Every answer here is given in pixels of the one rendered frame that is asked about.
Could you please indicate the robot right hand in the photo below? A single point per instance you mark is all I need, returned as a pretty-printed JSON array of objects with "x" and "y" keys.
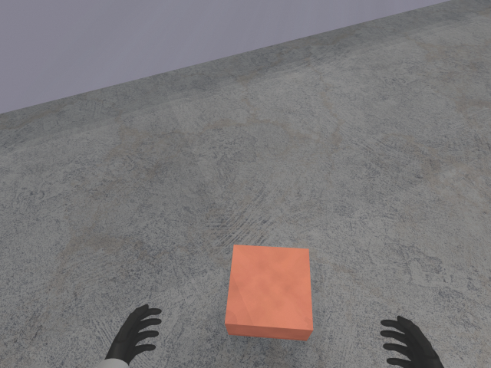
[{"x": 419, "y": 350}]

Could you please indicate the carton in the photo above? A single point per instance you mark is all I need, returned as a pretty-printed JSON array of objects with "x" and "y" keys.
[{"x": 269, "y": 293}]

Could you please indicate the robot left hand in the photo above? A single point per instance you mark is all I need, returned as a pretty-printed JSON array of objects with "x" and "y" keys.
[{"x": 124, "y": 345}]

